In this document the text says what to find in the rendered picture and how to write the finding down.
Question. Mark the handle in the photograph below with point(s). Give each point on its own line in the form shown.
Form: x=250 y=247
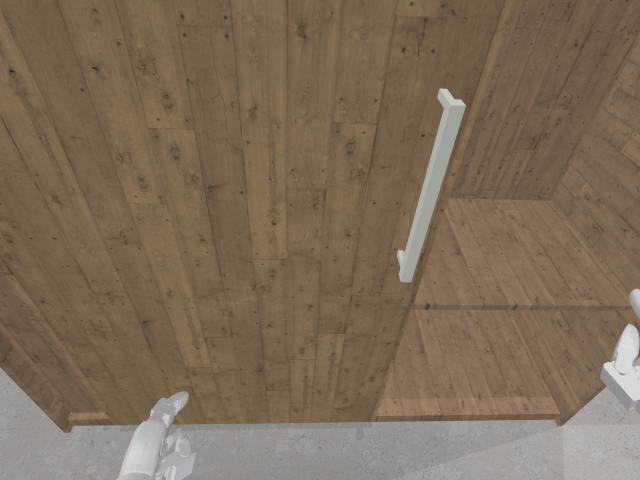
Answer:
x=444 y=142

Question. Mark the robot right hand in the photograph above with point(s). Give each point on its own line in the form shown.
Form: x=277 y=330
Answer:
x=619 y=376

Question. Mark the wardrobe door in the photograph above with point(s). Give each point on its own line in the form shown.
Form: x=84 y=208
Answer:
x=22 y=330
x=209 y=195

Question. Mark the robot left hand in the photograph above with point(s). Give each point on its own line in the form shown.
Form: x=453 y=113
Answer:
x=151 y=440

